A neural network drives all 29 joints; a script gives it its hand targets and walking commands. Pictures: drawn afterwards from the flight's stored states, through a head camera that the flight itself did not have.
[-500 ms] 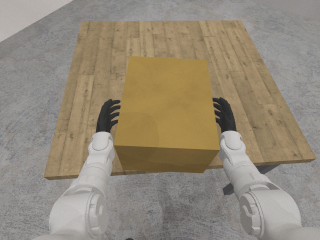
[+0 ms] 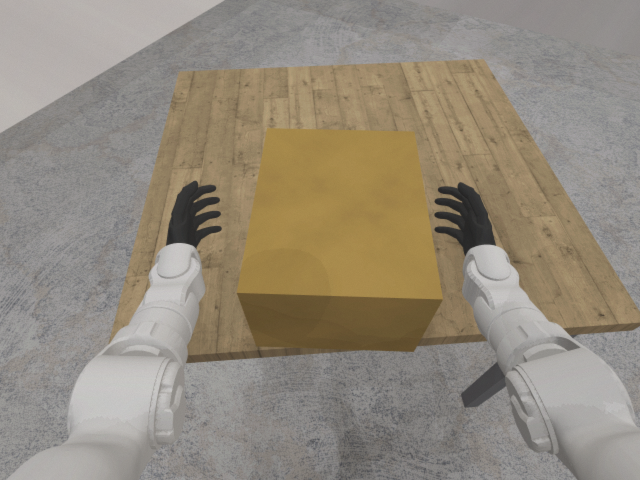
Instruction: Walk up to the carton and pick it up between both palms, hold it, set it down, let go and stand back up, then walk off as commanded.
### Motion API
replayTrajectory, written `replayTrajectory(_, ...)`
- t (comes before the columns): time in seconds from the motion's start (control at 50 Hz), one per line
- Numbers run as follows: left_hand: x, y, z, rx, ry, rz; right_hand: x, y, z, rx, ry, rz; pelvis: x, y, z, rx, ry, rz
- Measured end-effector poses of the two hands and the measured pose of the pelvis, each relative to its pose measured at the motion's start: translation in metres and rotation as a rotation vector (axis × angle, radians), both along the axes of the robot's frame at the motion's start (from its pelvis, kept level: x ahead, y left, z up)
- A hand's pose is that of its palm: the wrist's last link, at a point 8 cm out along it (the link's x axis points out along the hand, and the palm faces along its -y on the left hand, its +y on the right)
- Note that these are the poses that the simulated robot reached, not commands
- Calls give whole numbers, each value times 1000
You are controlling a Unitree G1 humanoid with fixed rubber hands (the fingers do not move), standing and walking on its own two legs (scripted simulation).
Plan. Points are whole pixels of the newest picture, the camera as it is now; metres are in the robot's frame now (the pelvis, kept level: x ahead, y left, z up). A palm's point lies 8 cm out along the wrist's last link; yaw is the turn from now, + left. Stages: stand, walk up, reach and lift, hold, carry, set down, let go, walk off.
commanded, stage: set down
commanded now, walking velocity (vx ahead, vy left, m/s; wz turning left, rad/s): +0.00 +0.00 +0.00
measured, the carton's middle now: (337, 235) +0.46 -0.02 -0.01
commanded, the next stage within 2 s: none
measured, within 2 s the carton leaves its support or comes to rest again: neither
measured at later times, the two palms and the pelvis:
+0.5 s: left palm (158, 216) +0.40 +0.20 +0.12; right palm (512, 212) +0.38 -0.22 +0.12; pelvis -0.02 +0.00 +0.00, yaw +0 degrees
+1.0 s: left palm (146, 298) +0.32 +0.21 +0.07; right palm (532, 292) +0.30 -0.23 +0.07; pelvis -0.02 -0.01 +0.00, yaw +0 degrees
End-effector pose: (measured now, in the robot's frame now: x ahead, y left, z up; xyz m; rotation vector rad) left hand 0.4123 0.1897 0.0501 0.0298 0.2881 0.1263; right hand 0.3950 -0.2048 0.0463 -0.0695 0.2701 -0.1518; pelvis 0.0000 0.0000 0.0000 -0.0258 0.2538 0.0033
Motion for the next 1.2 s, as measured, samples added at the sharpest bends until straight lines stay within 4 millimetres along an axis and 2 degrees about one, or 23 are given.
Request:
replayTrajectory(0.12,-4,10,13,7,2,1,0,-7,18,22,-20,-4,-4,0,0,-1,-8,2)
replayTrajectory(0.36,-3,7,62,7,-29,-47,1,-18,67,32,-56,-4,-17,0,0,-5,-28,4)
replayTrajectory(0.5,-16,7,72,-14,-25,-62,-13,-16,75,27,-55,8,-22,0,1,-3,-70,-1)
replayTrajectory(0.56,-29,10,69,-11,-20,-65,-24,-16,75,25,-67,15,-25,-2,2,1,-109,-3)
replayTrajectory(0.7,-58,19,44,-17,50,-44,-49,-28,59,66,-21,-17,-31,-4,3,3,-141,0)
replayTrajectory(0.92,-78,20,31,-18,12,-52,-76,-28,39,64,-18,22,-27,-8,4,10,-153,-7)
replayTrajectory(1.02,-99,26,13,-14,47,-36,-99,-31,24,79,-2,17,-24,-11,4,14,-173,-8)
replayTrajectory(1.12,-131,31,-5,-5,67,-25,-129,-33,10,96,1,13,-22,-14,5,18,-188,-6)
replayTrajectory(1.2,-147,33,-11,-13,62,-16,-145,-32,8,105,-3,15,-24,-14,5,17,-190,-5)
